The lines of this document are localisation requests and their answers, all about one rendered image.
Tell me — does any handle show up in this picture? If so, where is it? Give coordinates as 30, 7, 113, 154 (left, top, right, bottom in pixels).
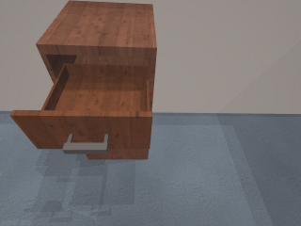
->
62, 134, 109, 154

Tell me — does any drawer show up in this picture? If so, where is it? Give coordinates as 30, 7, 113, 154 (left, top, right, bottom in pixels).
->
10, 63, 152, 150

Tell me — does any cabinet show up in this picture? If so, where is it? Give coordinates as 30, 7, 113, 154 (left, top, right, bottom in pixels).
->
36, 0, 157, 160

